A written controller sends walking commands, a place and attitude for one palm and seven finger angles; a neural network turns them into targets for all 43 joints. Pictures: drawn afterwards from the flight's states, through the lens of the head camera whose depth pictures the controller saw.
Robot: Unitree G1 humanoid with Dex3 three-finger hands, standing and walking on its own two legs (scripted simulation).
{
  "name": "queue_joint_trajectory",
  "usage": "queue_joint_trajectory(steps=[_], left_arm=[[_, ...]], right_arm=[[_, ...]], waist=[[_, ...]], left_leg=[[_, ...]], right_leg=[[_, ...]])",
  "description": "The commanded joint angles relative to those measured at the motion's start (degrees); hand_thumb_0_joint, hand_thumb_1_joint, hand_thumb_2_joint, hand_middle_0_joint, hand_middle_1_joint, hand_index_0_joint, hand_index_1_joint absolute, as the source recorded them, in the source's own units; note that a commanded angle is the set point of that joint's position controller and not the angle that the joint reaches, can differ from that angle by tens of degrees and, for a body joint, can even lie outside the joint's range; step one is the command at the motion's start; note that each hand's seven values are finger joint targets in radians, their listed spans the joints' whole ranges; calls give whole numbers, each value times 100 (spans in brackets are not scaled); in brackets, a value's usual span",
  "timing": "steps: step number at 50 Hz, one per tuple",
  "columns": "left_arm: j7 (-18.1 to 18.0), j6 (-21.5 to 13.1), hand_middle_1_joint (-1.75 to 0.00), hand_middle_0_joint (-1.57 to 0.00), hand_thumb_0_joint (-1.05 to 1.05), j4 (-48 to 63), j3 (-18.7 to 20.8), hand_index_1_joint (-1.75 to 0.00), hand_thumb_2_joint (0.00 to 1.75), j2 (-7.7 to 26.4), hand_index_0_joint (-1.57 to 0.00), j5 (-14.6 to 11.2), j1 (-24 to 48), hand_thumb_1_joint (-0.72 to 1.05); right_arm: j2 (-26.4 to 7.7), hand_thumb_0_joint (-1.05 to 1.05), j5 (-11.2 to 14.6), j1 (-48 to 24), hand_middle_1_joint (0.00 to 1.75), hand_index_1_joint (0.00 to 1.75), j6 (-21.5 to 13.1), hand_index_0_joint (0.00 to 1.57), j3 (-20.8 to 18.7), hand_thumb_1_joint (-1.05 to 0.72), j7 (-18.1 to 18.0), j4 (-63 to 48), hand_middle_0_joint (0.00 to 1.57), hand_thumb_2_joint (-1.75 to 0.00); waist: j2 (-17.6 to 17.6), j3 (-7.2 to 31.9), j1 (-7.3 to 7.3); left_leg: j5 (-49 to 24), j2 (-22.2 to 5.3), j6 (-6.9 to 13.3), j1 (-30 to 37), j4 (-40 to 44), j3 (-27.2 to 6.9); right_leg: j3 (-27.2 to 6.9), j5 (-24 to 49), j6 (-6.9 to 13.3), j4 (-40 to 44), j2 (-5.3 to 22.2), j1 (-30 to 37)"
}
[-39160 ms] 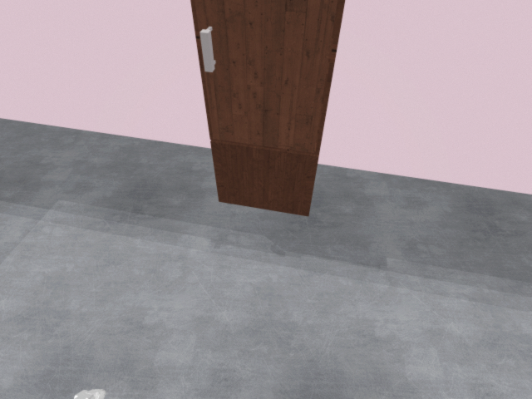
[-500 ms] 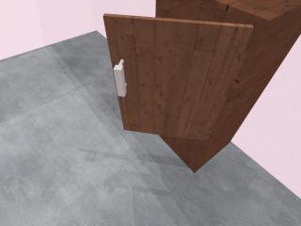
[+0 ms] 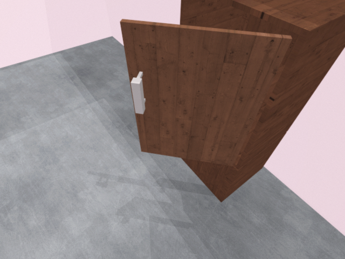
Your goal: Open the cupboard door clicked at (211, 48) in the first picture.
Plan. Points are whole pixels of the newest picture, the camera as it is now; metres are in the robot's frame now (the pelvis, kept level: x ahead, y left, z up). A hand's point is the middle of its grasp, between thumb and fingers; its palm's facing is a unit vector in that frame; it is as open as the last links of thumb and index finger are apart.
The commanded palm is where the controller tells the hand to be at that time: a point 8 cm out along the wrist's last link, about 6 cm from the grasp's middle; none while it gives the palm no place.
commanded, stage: look again from close up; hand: left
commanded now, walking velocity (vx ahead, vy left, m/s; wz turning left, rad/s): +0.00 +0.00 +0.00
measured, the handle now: (140, 92) +0.59 +0.15 +0.04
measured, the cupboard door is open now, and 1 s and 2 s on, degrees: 43 43 43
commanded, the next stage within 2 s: raise the hand with hooked fingers in 0.08 s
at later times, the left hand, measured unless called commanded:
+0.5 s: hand (82, 245) +0.15 +0.21 -0.03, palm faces -0.01 -1.00 -0.09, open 8.1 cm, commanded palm +0.11 +0.27 -0.05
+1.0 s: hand (64, 234) +0.17 +0.24 -0.01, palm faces -0.09 -0.99 -0.05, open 11.0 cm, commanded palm +0.14 +0.29 +0.00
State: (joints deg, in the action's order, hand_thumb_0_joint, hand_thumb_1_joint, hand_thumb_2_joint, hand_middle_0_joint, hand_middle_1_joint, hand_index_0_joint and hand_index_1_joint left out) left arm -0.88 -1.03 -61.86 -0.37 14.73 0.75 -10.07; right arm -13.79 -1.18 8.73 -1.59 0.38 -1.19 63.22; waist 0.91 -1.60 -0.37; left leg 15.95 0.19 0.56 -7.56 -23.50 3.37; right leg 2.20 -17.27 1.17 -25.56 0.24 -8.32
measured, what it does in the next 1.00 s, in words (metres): lowers itself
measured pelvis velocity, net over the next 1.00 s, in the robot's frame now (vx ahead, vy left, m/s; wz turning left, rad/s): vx -0.07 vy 0.00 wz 0.01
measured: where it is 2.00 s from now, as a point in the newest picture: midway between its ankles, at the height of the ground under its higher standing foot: outside the picture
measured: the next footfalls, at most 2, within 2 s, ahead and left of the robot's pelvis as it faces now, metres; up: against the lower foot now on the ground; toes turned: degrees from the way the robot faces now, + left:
none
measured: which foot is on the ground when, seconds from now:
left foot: down 0.00-1.00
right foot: down 0.00-1.00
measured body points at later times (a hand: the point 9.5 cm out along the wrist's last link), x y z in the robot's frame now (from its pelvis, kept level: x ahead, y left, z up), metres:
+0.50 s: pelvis -0.05 -0.02 -0.06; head -0.01 -0.03 +0.39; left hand +0.15 +0.26 -0.02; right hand +0.15 -0.27 -0.12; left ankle -0.04 +0.11 -0.74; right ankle -0.04 -0.10 -0.74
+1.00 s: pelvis -0.07 +0.00 -0.06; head -0.03 +0.01 +0.38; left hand +0.17 +0.30 +0.00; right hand +0.06 -0.24 -0.15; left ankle -0.04 +0.11 -0.74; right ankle -0.04 -0.10 -0.74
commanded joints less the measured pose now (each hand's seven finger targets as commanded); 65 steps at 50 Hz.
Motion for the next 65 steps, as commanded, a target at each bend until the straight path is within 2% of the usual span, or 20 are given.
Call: queue_joint_trajectory(steps=[1, 8, 9, 10, 11, 12, 13, 14, 15, 16, 19, 22, 24, 27, 29, 35, 39, 47, 59, 65], left_arm=[[-47, -81, -30, -20, 0, 249, 214, -30, 90, 931, -20, -7, -62, 90], [-47, -86, -30, -20, 0, 241, 228, -30, 90, 954, -20, -1, -53, 90], [-352, -165, -30, -20, 0, 56, 153, -30, 90, 428, -20, 21, -855, 90], [-198, -1359, -32, -20, 0, 8228, 2095, -32, 89, 2505, -20, -914, 3439, 88], [-153, -1128, -33, -20, 0, 6295, 1681, -33, 88, 1834, -20, -463, 141, 85], [-134, -584, -34, -21, 0, 5598, 1079, -34, 87, 376, -21, -934, -1134, 83], [44, -658, -36, -21, 0, 5341, 1092, -36, 86, 77, -21, -973, -796, 81], [263, -969, -37, -21, 0, 5452, 1435, -37, 85, 397, -21, -1115, -564, 78], [530, -1286, -39, -21, 0, 4923, 1690, -39, 84, 488, -21, -1184, -979, 76], [835, -1666, -40, -21, 0, 4421, 1771, -40, 83, 295, -21, -1304, -1485, 74], [1957, -2868, -45, -22, 0, 4264, 1794, -45, 80, 161, -22, -1648, -1755, 67], [3015, -3619, -50, -22, 0, 4293, 2296, -50, 77, 867, -22, -1983, -1246, 60], [3703, -3795, -53, -22, 0, 4725, 2461, -53, 75, 1260, -22, -2328, -641, 55], [3905, -3455, -57, -23, 0, 5309, 2560, -57, 72, 1506, -23, -2759, 352, 48], [3735, -3228, -60, -23, 0, 5821, 2390, -60, 70, 1449, -23, -2767, 782, 43], [3162, -2491, -69, -24, 0, 6292, 2140, -69, 64, 1567, -24, -2241, 814, 29], [3039, -2085, -75, -25, 0, 6032, 2484, -75, 60, 1790, -25, -2228, 408, 20], [3109, -2051, -87, -26, 0, 5736, 2596, -87, 52, 1768, -26, -2416, 463, 1], [3053, -1929, -105, -28, 0, 6234, 2658, -105, 40, 1935, -28, -2289, 862, -27], [3119, -1623, -114, -29, 0, 5891, 2663, -114, 34, 1925, -29, -2298, 1062, -41]], right_arm=[[-907, 0, 35, 23, 30, 30, -95, 20, -153, -90, -66, -234, 20, -90], [-907, 0, 36, 33, 30, 30, -98, 20, -144, -90, -69, -188, 20, -90], [-640, 0, 119, 42, 30, 30, -71, 20, -171, -90, -43, -527, 20, -90], [-1133, 0, 362, 418, 30, 30, -841, 20, -376, -90, -204, -2278, 20, -90], [-924, 0, 208, 108, 30, 30, -1371, 20, -293, -90, -420, -2205, 20, -90], [-661, 0, 266, -29, 30, 30, -1496, 20, -334, -90, -370, -2190, 20, -90], [-686, 0, 296, 341, 30, 30, -1498, 20, -450, -90, -288, -2057, 20, -90], [-871, 0, 191, 232, 30, 30, -1528, 20, -594, -90, -270, -2371, 20, -90], [-918, 0, 137, 260, 30, 30, -1507, 20, -643, -90, -283, -2458, 20, -90], [-877, 0, 127, 197, 30, 30, -1505, 20, -641, -90, -275, -2591, 20, -90], [-872, 0, 176, -84, 30, 30, -1660, 20, -624, -90, -127, -3122, 20, -90], [-936, 0, 266, -110, 30, 30, -1808, 20, -592, -90, -49, -3494, 20, -90], [-973, 0, 346, -76, 30, 30, -1894, 20, -537, -90, -82, -3806, 20, -90], [-975, 0, 412, 0, 30, 30, -1860, 20, -462, -90, -247, -4039, 20, -90], [-962, 0, 419, 58, 30, 30, -1814, 20, -417, -90, -353, -4111, 20, -90], [-927, 0, 409, 274, 30, 30, -1753, 20, -291, -90, -503, -3958, 20, -90], [-889, 0, 403, 282, 30, 30, -1708, 20, -249, -90, -465, -3957, 20, -90], [-961, 0, 370, 409, 30, 30, -1761, 20, -207, -90, -371, -4017, 20, -90], [-1039, 0, 390, 585, 30, 30, -1808, 20, -228, -90, -355, -3974, 20, -90], [-1051, 0, 400, 548, 30, 30, -1656, 20, -184, -90, -355, -4006, 20, -90]], waist=[[-96, 308, -22], [-58, 316, -30], [-233, 341, -64], [-815, 2762, 370], [-1904, 2411, -99], [-1793, 1544, 96], [-767, 902, 321], [-184, 479, 264], [613, 511, 237], [1124, 433, 139], [815, 1140, -230], [286, 1619, -219], [295, 2027, -74], [271, 1843, 11], [-98, 1729, 92], [-535, 1503, 196], [-428, 1633, 55], [-206, 1595, -8], [-760, 1990, 0], [-664, 1662, 49]], left_leg=[[-1891, -721, 150, 91, 247, -591], [-1998, -724, 146, 98, 277, -598], [-2360, -680, -43, -104, -1048, -141], [-3651, 4, 52, 915, -255, -367], [-4601, -286, 183, 1683, -108, -471], [-4763, -306, -74, 1186, -209, -521], [-4280, -363, -34, 711, -514, -519], [-3303, -243, -2, -24, -873, -531], [-2447, -99, 21, -693, -1152, -402], [-1853, 8, 29, -1369, -1404, -383], [-1194, 174, -60, -2370, -2195, -217], [-577, 221, -89, -3180, -2951, -225], [-82, 206, -40, -3642, -3329, -210], [667, 77, 73, -3917, -3539, -245], [837, -6, 155, -3787, -3535, -262], [799, -80, 192, -3415, -3111, -479], [563, -60, 144, -3342, -2876, -515], [337, -32, 118, -3115, -2543, -563], [-446, -87, 51, -2007, -2087, -697], [-539, -91, 15, -1954, -1952, -684]], right_leg=[[-584, 2086, 140, 299, 726, 110], [-577, 2244, 148, 317, 736, 196], [-859, 4421, -198, 179, 1004, 89], [-172, 4528, 155, -335, 382, 487], [22, 2828, 167, -805, 65, -148], [356, 1201, 122, -732, 19, -815], [317, 1240, 36, -462, 21, -1224], [340, 1621, 4, -461, 22, -1393], [358, 2063, -47, -623, 29, -1504], [353, 2093, -102, -937, 19, -1726], [124, 1669, -43, -1943, 42, -2139], [-496, 1036, -23, -2413, 199, -2456], [-994, 291, -119, -2363, 303, -2435], [-1266, -1481, -127, -1996, 231, -2760], [-1192, -2109, -82, -1916, 141, -2982], [-712, -1771, -15, -1927, -41, -3142], [-574, -1488, -23, -1831, -48, -2760], [-314, -1098, 19, -1827, -121, -2597], [157, 161, 68, -2005, -206, -2454], [202, 376, 56, -1838, -237, -2363]])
